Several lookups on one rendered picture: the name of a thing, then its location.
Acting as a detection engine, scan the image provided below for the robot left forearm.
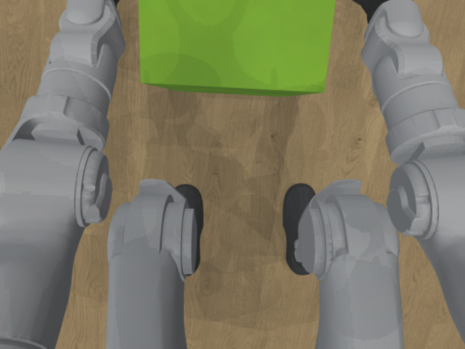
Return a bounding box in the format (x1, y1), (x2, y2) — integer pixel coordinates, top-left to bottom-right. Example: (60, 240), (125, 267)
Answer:
(0, 0), (126, 155)

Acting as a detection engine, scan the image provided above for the robot right forearm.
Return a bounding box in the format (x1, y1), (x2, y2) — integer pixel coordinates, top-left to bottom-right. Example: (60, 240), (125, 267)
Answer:
(361, 0), (465, 165)

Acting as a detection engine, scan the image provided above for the carton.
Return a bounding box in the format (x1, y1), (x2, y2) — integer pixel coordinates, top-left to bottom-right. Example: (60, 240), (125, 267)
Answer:
(138, 0), (336, 97)

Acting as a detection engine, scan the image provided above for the robot left upper arm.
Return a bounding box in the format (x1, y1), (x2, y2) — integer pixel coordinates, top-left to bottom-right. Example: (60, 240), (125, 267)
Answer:
(0, 139), (113, 349)

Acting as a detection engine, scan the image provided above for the right robot hand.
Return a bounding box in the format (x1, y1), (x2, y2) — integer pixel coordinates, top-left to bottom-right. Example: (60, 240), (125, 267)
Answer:
(353, 0), (389, 24)

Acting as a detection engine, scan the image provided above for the robot left foot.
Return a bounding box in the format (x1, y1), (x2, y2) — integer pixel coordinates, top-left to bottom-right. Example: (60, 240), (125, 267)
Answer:
(176, 184), (203, 276)

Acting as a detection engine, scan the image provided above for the robot left thigh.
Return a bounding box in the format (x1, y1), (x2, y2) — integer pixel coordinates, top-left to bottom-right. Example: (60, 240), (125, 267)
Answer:
(106, 194), (197, 349)

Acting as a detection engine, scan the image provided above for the robot right upper arm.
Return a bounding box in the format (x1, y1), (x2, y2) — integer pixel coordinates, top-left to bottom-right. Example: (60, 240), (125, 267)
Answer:
(387, 154), (465, 344)

